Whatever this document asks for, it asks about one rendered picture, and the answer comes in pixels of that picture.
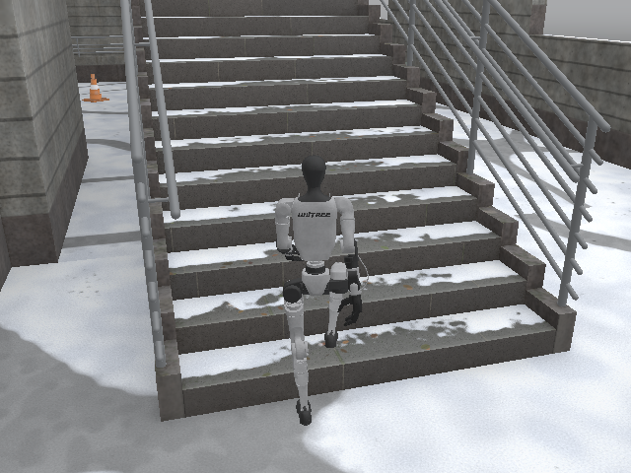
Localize stairs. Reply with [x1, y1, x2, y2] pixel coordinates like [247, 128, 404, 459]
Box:
[139, 0, 557, 418]

